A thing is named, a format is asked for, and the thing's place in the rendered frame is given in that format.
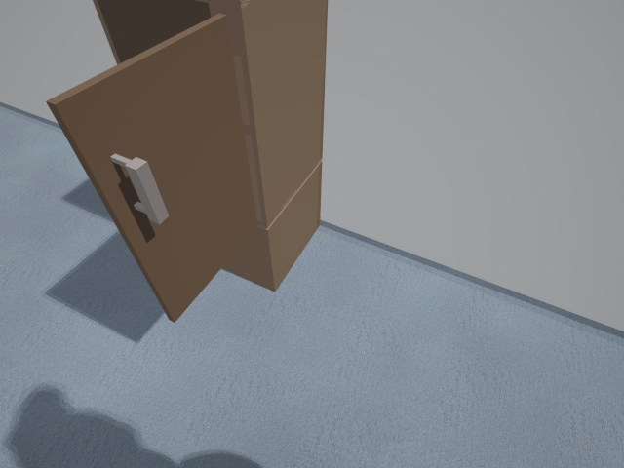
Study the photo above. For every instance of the handle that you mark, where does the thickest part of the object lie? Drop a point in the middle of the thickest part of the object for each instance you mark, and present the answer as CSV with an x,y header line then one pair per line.
x,y
147,190

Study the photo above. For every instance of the cupboard door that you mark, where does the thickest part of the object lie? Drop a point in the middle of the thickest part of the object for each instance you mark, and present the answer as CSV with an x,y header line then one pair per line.
x,y
176,106

